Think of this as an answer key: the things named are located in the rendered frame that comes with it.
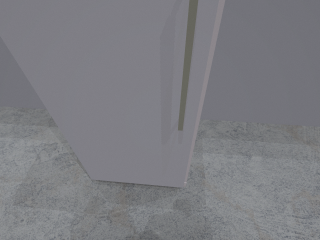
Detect handle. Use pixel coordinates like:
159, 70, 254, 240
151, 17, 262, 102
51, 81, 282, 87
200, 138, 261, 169
178, 0, 199, 131

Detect fridge door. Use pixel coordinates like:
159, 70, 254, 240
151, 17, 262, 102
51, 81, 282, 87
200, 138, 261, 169
0, 0, 219, 188

